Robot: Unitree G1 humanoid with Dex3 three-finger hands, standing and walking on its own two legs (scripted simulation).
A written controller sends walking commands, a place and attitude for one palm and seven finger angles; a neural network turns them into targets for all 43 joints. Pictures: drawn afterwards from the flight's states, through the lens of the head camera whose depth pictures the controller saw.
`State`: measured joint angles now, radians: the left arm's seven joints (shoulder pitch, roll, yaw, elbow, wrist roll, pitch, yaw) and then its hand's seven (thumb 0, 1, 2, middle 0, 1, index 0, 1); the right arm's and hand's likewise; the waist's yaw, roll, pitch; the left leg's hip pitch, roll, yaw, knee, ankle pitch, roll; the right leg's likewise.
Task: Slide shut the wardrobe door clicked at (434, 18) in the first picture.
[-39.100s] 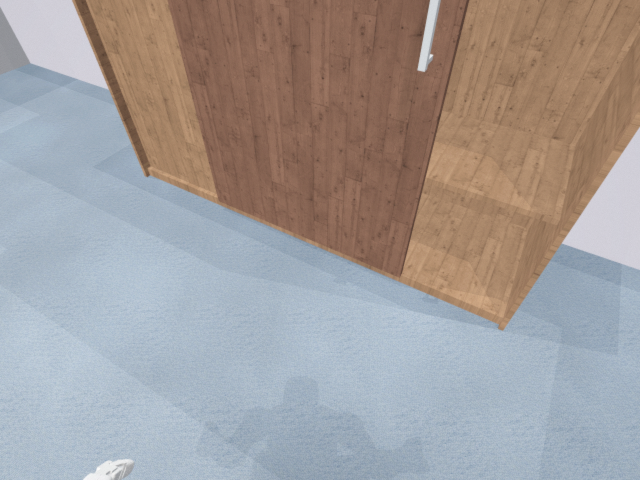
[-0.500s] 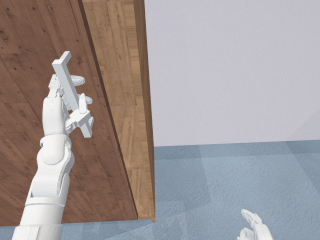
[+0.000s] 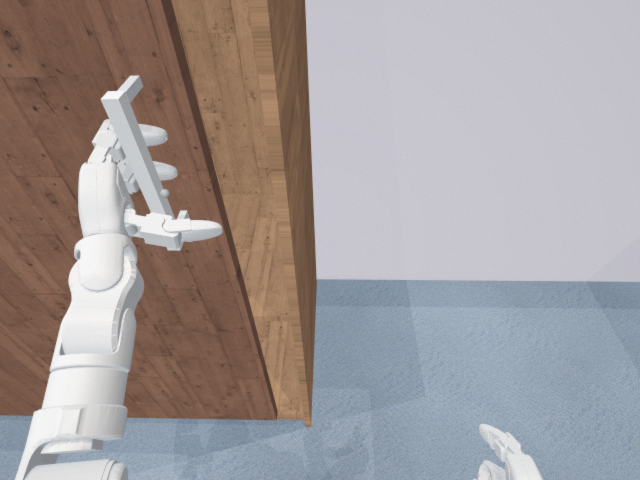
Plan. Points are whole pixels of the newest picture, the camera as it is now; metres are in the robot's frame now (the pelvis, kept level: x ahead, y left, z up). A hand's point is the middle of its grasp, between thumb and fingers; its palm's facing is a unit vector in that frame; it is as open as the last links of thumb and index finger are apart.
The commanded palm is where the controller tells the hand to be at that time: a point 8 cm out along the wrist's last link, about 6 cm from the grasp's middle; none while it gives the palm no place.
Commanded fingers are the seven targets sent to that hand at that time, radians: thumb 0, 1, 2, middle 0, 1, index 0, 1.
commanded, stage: loosen the grip on the handle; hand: left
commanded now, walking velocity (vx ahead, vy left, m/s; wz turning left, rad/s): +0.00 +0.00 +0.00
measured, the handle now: (155, 172) +0.41 +0.23 +0.20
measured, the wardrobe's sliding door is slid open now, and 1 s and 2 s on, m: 0.08 0.08 0.08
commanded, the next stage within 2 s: slip the hand off the handle in 0.18 s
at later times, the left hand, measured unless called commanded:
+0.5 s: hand (166, 192) +0.37 +0.20 +0.20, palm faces +0.29 -0.95 -0.14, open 14.7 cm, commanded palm +0.33 +0.28 +0.20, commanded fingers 0.00 -0.55 0.20 -0.25 -1.15 -0.25 -1.15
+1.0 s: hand (120, 191) +0.37 +0.26 +0.20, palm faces +0.35 -0.93 -0.12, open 14.3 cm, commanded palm +0.31 +0.32 +0.20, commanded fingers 0.00 -0.55 0.20 -0.25 -1.15 -0.25 -1.15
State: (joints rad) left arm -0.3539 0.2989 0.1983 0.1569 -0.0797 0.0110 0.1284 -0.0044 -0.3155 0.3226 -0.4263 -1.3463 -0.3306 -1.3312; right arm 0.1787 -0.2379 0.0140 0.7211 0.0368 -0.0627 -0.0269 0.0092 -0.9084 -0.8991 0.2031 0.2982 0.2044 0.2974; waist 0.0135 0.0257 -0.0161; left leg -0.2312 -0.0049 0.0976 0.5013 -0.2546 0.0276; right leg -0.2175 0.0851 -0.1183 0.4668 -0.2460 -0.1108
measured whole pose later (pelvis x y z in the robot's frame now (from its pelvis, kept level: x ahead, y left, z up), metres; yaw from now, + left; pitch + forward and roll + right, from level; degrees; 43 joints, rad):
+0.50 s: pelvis +0.00 +0.00 +0.00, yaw +0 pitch -1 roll +1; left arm -0.35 0.32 0.21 0.16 -0.11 0.02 0.09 -0.02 -0.56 0.20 -0.41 -1.25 -0.26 -1.15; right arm 0.17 -0.22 0.02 0.72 0.04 -0.03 -0.06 0.01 -0.91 -0.90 0.20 0.30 0.20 0.30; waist 0.01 0.03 -0.02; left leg -0.24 -0.01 0.10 0.51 -0.27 0.03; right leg -0.23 0.08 -0.12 0.49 -0.26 -0.12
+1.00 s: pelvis -0.01 +0.01 -0.01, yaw -1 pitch +1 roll +0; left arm -0.40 0.42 0.35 0.33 -0.15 -0.03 0.04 -0.02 -0.56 0.20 -0.54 -1.23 -0.33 -1.19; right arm 0.22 -0.26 0.00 0.74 0.06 0.00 -0.07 0.01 -0.91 -0.90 0.20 0.30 0.20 0.30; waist -0.02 0.04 -0.03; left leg -0.32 -0.01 0.10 0.58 -0.28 0.04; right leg -0.31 0.08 -0.10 0.55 -0.26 -0.10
